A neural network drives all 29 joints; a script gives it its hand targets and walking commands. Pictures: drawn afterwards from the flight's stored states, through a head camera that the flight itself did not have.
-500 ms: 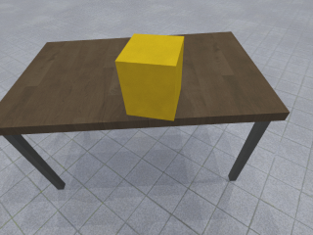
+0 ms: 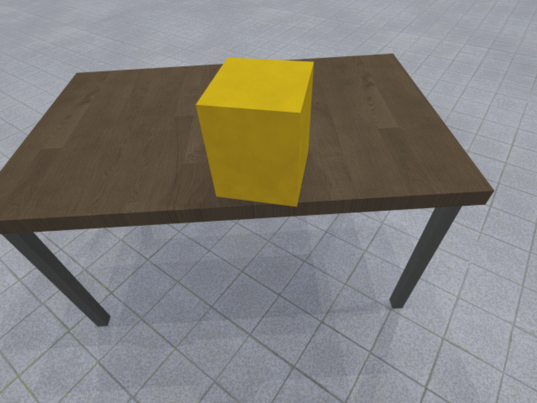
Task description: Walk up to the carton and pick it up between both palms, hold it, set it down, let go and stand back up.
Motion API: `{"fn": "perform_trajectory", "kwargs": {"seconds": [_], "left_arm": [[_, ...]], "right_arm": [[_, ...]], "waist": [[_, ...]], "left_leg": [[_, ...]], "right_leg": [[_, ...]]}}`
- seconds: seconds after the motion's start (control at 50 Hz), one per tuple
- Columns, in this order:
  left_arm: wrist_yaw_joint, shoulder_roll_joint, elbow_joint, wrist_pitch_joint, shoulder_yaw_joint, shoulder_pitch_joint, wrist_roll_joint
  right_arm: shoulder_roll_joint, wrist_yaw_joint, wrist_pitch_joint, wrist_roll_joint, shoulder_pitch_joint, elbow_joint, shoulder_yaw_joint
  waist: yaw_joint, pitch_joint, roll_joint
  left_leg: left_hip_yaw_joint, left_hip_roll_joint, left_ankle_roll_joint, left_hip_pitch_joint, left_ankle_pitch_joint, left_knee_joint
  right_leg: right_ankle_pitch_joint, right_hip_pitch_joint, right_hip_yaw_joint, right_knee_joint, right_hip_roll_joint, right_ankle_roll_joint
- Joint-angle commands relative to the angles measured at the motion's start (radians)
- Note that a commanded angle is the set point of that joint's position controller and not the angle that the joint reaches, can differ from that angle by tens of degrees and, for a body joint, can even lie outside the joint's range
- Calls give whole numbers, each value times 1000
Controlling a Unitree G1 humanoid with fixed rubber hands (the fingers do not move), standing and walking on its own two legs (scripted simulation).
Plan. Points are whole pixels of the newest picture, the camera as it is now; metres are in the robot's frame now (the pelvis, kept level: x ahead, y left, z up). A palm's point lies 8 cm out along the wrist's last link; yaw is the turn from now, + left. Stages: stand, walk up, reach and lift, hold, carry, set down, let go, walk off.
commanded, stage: stand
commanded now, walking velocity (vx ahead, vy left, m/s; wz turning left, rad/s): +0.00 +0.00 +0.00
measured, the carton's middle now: (262, 132) +0.70 +0.07 +0.03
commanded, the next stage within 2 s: walk up in 0.32 s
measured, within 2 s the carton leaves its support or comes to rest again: neither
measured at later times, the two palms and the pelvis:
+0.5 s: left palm out of the picture +0.06 +0.29 -0.13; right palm out of the picture +0.06 -0.27 -0.13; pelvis +0.00 +0.01 +0.00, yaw +0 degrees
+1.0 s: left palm out of the picture +0.04 +0.32 -0.17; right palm out of the picture -0.04 -0.28 -0.15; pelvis -0.10 +0.02 -0.05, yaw +4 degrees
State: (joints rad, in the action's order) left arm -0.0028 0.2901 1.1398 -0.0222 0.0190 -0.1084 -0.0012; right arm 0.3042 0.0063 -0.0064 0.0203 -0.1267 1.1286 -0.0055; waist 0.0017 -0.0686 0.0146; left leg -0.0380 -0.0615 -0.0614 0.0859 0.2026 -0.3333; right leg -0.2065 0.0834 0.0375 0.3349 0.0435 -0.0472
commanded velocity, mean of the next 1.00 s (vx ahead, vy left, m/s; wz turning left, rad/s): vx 0.00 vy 0.00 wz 0.00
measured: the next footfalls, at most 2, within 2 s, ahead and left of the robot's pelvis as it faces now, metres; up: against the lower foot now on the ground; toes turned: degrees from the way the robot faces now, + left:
right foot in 1.12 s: -0.10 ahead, -0.12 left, +0.00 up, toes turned +8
left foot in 1.38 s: -0.13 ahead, +0.14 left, +0.00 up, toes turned +0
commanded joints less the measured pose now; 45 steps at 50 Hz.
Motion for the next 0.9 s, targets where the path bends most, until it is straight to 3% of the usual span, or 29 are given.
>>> {"fn": "perform_trajectory", "kwargs": {"seconds": [0.0,0.02,0.1,0.12,0.16,0.2,0.22,0.34,0.36,0.38,0.44,0.46,0.48,0.5,0.56,0.58,0.62,0.66,0.68,0.7,0.72,0.74,0.76,0.78,0.8,0.82,0.84,0.86,0.88], "left_arm": [[-13,237,-63,-27,37,17,4],[-17,252,-63,-25,43,15,-5],[-15,261,-59,-20,45,21,-1],[-13,257,-70,-29,47,23,-2],[-11,241,-64,-23,32,23,1],[-9,235,-71,-20,38,39,0],[-12,244,-67,-22,38,31,-7],[-11,261,-53,-23,41,3,9],[-15,269,-46,-20,38,19,1],[-14,259,-56,-17,41,24,3],[-12,248,-56,-19,36,45,0],[-14,266,-61,-22,47,35,-5],[-11,277,-56,-18,46,27,-1],[-7,313,-105,16,71,68,-1],[-5,298,-168,36,81,31,0],[-4,289,-186,45,80,44,4],[-4,306,-219,65,88,78,0],[-4,327,-245,72,94,81,-4],[-3,318,-265,76,88,99,-11],[-3,321,-288,76,88,136,-18],[-4,336,-304,72,97,170,-31],[-9,342,-330,69,99,195,-26],[-11,330,-342,68,93,210,-31],[-12,318,-356,67,90,241,-21],[-11,260,-361,83,80,203,-11],[-16,204,-368,97,70,165,-3],[-29,225,-373,105,84,128,-6],[-34,254,-352,105,88,59,-1],[-35,281,-338,96,100,65,2]], "right_arm": [[217,14,-16,-5,8,-61,38],[233,12,-18,-7,8,-67,47],[209,14,-14,4,20,-74,36],[198,13,-18,3,4,-74,34],[234,11,-21,-4,26,-78,40],[242,11,-20,2,34,-74,47],[220,10,-20,-1,19,-72,36],[196,11,-19,5,19,-56,30],[210,12,-18,-4,-2,-52,33],[233,16,-24,-3,4,-62,42],[204,13,-24,1,16,-57,34],[205,14,-22,-1,12,-66,27],[226,11,-23,-4,13,-66,35],[301,24,-13,-18,42,-111,67],[271,30,3,-32,-20,-169,74],[262,31,9,-34,-30,-173,73],[256,38,20,-31,-31,-211,74],[237,38,35,-32,-61,-227,79],[231,37,42,-27,-97,-233,84],[239,32,53,-25,-141,-219,93],[237,32,59,-16,-151,-226,108],[246,29,60,-19,-209,-218,107],[257,27,56,-19,-231,-224,115],[232,27,45,-22,-282,-215,107],[289,29,31,1,-245,-228,121],[391,21,19,11,-168,-265,146],[449,21,14,10,-140,-296,162],[444,26,10,-2,-72,-341,150],[397,35,6,2,2,-360,149]], "waist": [[6,96,-27],[-6,66,20],[2,73,-26],[2,62,17],[-3,80,-6],[-2,70,37],[-18,78,-13],[19,76,11],[-7,76,0],[1,65,22],[-10,55,-18],[-1,85,36],[-9,90,-6],[-21,-25,-13],[-7,128,1],[-13,163,-59],[-19,162,-64],[-19,159,-128],[-30,148,-166],[-48,128,-230],[-43,104,-230],[-76,87,-259],[-82,91,-226],[-114,79,-200],[-94,82,18],[-62,82,225],[-47,113,164],[-19,137,205],[-5,67,136]], "left_leg": [[-50,-71,77,3,-191,31],[-37,-65,73,21,-157,39],[-37,-66,70,9,-129,37],[-40,-68,77,32,-129,35],[-51,-68,78,16,-126,29],[-35,-70,76,14,-165,26],[-47,-81,77,5,-154,36],[-45,-80,74,24,-221,33],[-50,-79,74,6,-196,52],[-45,-71,73,26,-182,48],[-44,-83,80,22,-174,49],[-34,-72,69,9,-174,53],[-41,-78,67,2,-176,47],[-62,-50,83,94,-447,-91],[-37,-37,98,46,-500,-237],[-40,-31,102,47,-467,-271],[-5,22,97,66,-394,-365],[9,62,102,71,-226,-507],[16,72,115,65,-49,-579],[19,89,116,67,230,-639],[12,97,122,105,431,-728],[-15,70,131,101,421,-690],[-24,59,137,107,355,-610],[-20,22,143,99,151,-384],[-143,-70,161,151,-236,-100],[-532,-232,261,34,-577,-73],[-602,-337,399,153,-640,-74],[-641,-353,428,200,-528,-39],[-547,-308,417,220,-433,-83]], "right_leg": [[287,-23,-123,-64,-176,11],[247,-4,-132,-66,-174,5],[198,10,-134,-77,-172,13],[196,-7,-134,-77,-168,12],[204,5,-133,-78,-174,8],[231,15,-138,-72,-172,5],[214,4,-126,-67,-163,6],[284,-37,-133,-48,-178,13],[267,-29,-132,-62,-172,12],[271,-25,-134,-63,-175,10],[258,-7,-129,-63,-172,12],[227,-26,-137,-58,-169,16],[219,-20,-134,-61,-165,14],[436,62,-115,74,-152,0],[487,56,-78,140,-182,-42],[491,60,-88,150,-190,-56],[528,93,-119,152,-228,-103],[539,180,-141,153,-296,-167],[487,254,-177,123,-336,-194],[431,306,-187,117,-371,-216],[440,356,-244,121,-429,-259],[429,377,-242,154,-424,-242],[422,350,-189,228,-378,-208],[340,334,-116,338,-313,-126],[180,270,-16,578,-155,-27],[-368,470,-82,788,36,28],[-501,406,-252,984,73,37],[-483,367,-313,1060,83,39],[-424,403,-322,1087,59,46]]}}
